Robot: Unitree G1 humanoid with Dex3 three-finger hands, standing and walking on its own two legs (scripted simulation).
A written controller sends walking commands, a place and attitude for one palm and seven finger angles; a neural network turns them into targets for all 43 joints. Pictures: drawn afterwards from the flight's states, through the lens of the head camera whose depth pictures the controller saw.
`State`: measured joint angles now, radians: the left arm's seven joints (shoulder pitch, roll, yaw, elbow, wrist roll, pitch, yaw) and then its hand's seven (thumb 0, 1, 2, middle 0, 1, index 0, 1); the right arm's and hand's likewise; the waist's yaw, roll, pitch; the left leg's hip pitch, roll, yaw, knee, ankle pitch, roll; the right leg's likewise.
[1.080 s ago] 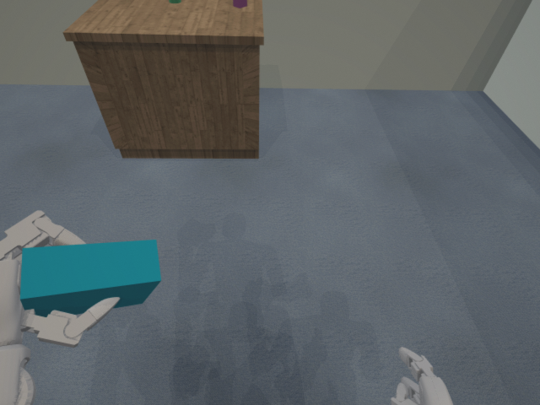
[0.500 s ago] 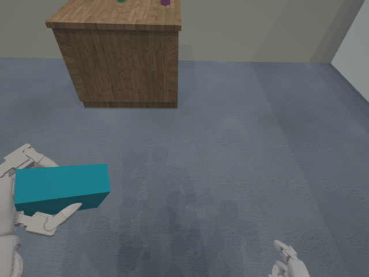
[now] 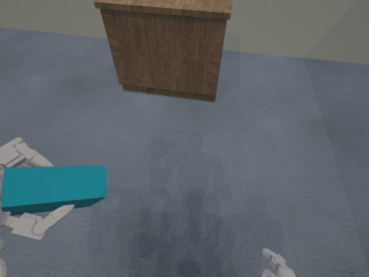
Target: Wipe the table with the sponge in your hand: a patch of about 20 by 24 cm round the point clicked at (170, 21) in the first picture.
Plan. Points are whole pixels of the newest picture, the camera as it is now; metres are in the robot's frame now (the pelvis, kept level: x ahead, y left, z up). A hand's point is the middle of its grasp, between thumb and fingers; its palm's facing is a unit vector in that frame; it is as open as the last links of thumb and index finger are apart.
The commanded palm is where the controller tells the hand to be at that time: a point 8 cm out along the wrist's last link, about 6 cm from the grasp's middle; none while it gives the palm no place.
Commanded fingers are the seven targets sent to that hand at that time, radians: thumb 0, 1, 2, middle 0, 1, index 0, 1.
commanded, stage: walk to a spot facing it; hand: left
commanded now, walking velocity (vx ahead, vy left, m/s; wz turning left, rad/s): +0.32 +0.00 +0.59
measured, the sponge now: (70, 189) +0.23 +0.19 +0.15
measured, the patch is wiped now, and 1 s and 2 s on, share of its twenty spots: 0.00 0.00 0.00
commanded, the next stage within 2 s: none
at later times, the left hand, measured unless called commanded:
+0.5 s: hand (13, 150) +0.27 +0.28 +0.19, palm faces +0.60 -0.68 -0.42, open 9.1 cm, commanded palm +0.20 +0.31 +0.19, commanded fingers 0.00 0.10 1.30 -1.20 -1.60 -1.20 -1.60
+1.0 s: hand (40, 107) +0.37 +0.28 +0.19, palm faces +0.69 -0.59 -0.42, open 9.1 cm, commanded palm +0.30 +0.31 +0.19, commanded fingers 0.00 0.10 1.30 -1.20 -1.60 -1.20 -1.60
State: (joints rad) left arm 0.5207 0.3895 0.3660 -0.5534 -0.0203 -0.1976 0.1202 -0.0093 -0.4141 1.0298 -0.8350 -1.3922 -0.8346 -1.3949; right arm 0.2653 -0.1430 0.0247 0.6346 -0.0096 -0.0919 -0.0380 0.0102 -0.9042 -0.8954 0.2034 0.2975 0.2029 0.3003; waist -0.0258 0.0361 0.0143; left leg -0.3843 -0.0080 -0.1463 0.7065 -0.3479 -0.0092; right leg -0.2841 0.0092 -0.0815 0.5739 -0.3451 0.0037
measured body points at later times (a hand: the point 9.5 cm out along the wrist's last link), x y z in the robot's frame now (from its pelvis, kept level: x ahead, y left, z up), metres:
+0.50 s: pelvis +0.11 +0.00 +0.00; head +0.14 +0.01 +0.45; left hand +0.23 +0.32 +0.22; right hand +0.35 -0.15 -0.07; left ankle +0.10 +0.14 -0.72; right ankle +0.15 -0.12 -0.66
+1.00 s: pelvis +0.27 -0.01 +0.01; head +0.29 +0.01 +0.46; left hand +0.33 +0.31 +0.22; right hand +0.52 -0.20 -0.06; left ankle +0.28 +0.13 -0.71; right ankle +0.26 -0.12 -0.72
